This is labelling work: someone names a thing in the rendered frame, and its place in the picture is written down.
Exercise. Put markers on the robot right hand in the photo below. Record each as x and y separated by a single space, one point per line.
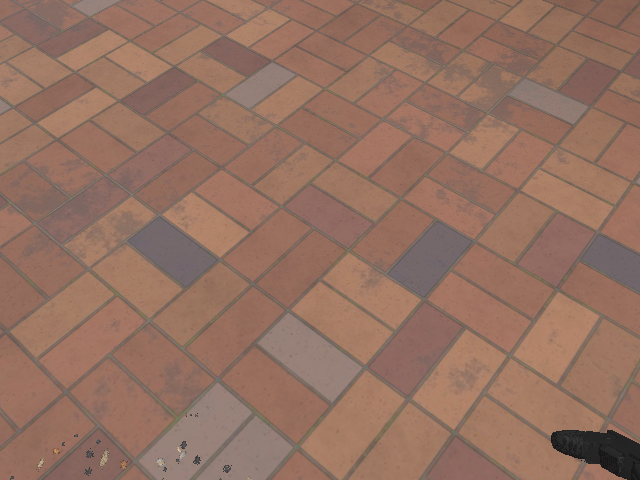
613 451

